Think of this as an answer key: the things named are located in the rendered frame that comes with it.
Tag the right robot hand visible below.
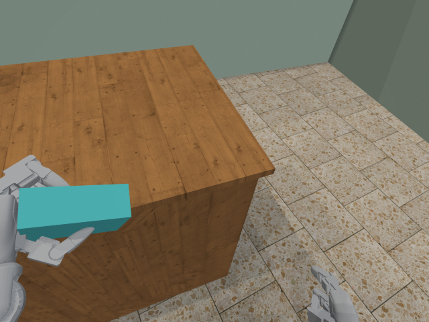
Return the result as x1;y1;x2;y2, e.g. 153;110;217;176
307;265;359;322

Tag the left robot forearm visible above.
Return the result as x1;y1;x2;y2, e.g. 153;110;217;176
0;262;26;322

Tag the left robot hand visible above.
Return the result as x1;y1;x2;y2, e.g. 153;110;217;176
0;155;95;267

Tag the table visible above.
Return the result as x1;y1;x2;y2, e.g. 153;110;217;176
0;45;275;322

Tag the sponge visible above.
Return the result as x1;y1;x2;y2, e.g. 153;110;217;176
17;184;131;242

